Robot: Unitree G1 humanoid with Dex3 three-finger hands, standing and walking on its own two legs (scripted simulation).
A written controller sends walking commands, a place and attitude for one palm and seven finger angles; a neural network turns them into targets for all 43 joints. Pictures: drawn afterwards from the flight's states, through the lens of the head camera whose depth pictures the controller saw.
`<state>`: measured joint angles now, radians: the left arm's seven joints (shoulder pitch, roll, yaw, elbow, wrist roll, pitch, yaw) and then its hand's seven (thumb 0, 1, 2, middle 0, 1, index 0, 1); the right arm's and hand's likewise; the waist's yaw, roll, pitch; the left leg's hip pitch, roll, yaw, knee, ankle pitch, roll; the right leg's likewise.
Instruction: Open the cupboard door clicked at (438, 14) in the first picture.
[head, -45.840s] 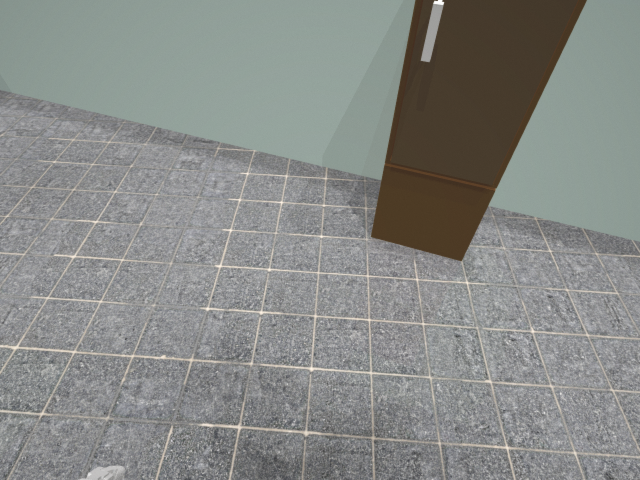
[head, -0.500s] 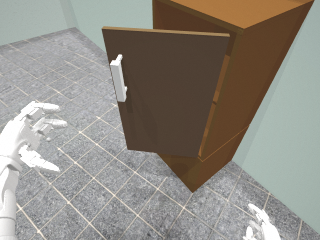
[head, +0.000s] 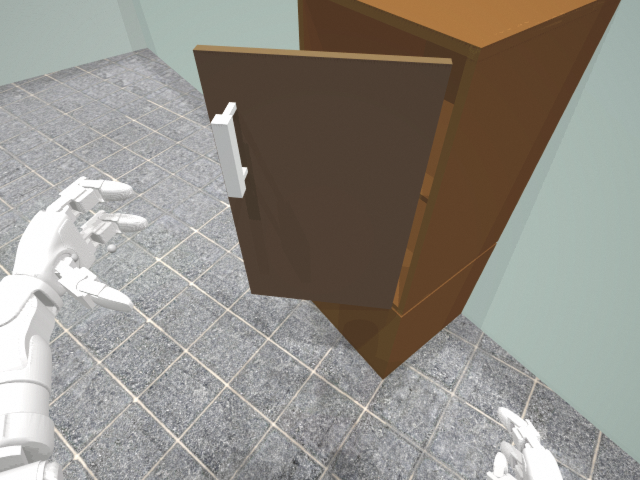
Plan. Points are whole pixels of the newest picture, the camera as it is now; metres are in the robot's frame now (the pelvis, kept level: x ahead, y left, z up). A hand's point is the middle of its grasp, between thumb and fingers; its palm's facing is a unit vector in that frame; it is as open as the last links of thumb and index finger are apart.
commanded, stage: move the hooked fingers beside the handle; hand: left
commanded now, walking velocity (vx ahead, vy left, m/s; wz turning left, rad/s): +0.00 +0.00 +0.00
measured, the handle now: (233, 150) +0.56 +0.18 +0.12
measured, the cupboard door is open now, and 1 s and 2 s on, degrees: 44 44 44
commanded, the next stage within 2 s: none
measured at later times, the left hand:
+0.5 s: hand (144, 206) +0.41 +0.26 +0.13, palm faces -0.06 -1.00 -0.02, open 14.0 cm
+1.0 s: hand (165, 182) +0.46 +0.25 +0.13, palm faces -0.06 -1.00 +0.00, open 14.0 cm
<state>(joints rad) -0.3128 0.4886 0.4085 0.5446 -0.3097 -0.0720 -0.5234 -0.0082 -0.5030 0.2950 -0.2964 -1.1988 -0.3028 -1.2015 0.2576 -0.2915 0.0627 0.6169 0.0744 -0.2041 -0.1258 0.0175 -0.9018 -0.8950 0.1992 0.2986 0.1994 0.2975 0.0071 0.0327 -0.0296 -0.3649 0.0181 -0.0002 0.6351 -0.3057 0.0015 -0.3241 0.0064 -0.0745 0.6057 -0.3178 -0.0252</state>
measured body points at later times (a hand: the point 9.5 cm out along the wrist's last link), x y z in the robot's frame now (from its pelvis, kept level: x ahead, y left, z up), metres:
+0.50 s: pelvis +0.01 +0.02 +0.00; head +0.04 +0.02 +0.45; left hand +0.41 +0.32 +0.13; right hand +0.09 -0.26 -0.10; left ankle +0.02 +0.12 -0.73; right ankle +0.00 -0.10 -0.73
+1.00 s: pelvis +0.01 +0.02 -0.01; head +0.07 +0.03 +0.44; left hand +0.46 +0.31 +0.13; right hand +0.06 -0.25 -0.11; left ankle +0.02 +0.12 -0.73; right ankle +0.00 -0.10 -0.73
